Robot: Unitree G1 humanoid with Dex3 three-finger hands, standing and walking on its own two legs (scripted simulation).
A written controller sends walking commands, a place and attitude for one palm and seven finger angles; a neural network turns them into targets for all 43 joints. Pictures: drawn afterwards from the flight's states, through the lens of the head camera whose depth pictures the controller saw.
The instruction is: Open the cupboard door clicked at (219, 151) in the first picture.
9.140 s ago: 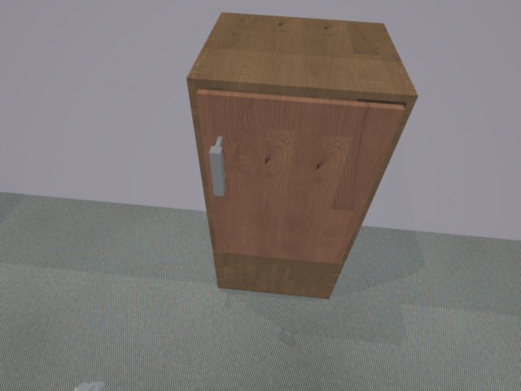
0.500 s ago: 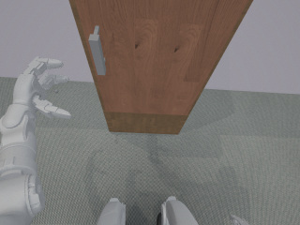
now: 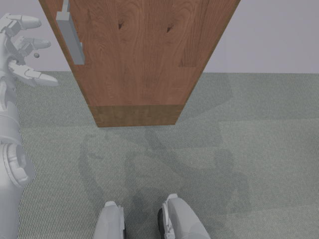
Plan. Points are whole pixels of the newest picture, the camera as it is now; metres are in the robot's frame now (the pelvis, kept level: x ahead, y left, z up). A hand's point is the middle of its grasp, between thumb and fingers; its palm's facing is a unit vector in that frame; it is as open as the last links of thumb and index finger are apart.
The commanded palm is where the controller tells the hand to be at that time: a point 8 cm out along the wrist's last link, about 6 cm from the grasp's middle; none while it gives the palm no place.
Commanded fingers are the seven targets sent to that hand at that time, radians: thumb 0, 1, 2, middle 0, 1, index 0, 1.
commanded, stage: move the hooked fingers beside the handle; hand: left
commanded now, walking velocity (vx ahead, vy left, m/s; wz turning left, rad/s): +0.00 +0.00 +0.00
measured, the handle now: (73, 34) +0.59 +0.16 +0.07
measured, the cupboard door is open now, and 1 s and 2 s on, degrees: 0 0 0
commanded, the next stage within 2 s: slide the fingers in behind the handle in 0.90 s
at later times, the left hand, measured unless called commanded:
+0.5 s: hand (31, 52) +0.54 +0.24 +0.07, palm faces -0.03 -1.00 -0.01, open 13.9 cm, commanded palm +0.53 +0.26 +0.07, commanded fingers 0.00 -0.50 0.30 -0.30 -1.20 -0.30 -1.20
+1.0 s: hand (36, 50) +0.54 +0.23 +0.07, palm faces -0.02 -1.00 -0.03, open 13.9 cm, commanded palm +0.53 +0.26 +0.07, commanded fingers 0.00 -0.50 0.30 -0.30 -1.20 -0.30 -1.20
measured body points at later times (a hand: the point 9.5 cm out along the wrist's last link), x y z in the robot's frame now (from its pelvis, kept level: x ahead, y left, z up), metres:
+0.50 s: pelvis +0.01 +0.01 +0.00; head +0.18 +0.05 +0.42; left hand +0.53 +0.29 +0.07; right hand -0.01 -0.25 -0.10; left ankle +0.02 +0.11 -0.64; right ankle +0.03 -0.12 -0.64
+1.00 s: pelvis +0.01 +0.01 +0.00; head +0.18 +0.04 +0.41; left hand +0.54 +0.29 +0.07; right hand +0.00 -0.25 -0.10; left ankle +0.02 +0.11 -0.64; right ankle +0.03 -0.12 -0.64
